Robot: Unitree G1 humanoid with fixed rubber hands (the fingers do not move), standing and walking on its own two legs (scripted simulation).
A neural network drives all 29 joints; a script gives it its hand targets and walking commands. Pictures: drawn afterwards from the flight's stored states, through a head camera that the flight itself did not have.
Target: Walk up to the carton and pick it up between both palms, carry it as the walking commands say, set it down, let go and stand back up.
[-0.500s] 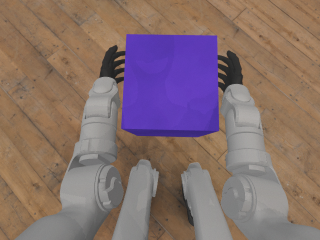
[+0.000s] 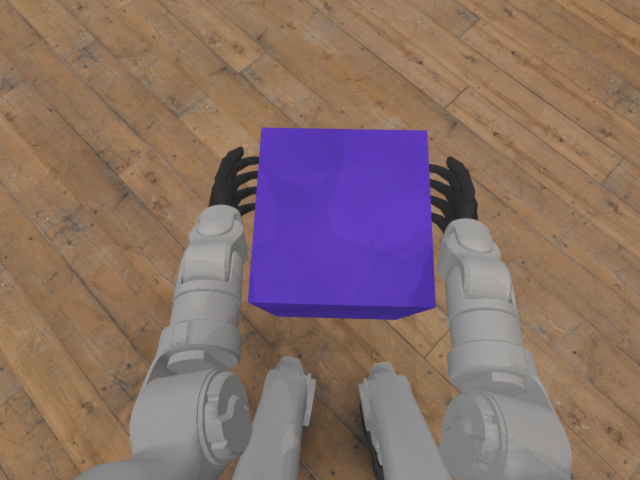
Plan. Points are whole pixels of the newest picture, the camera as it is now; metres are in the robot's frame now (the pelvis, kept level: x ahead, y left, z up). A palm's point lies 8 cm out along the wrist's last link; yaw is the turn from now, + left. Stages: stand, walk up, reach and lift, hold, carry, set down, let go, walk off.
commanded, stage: reach and lift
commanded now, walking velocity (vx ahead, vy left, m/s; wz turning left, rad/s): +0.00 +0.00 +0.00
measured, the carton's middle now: (339, 239) +0.43 +0.01 -0.13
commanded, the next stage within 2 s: none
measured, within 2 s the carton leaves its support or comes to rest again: neither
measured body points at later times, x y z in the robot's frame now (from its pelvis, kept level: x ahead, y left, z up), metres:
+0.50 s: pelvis +0.03 +0.00 +0.07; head +0.18 +0.01 +0.49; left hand +0.43 +0.15 +0.02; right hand +0.42 -0.14 +0.02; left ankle +0.08 +0.11 -0.58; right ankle +0.07 -0.12 -0.58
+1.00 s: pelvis +0.04 +0.00 +0.13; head +0.15 +0.01 +0.56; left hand +0.41 +0.15 +0.09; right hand +0.40 -0.14 +0.10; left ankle +0.08 +0.11 -0.58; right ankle +0.07 -0.12 -0.58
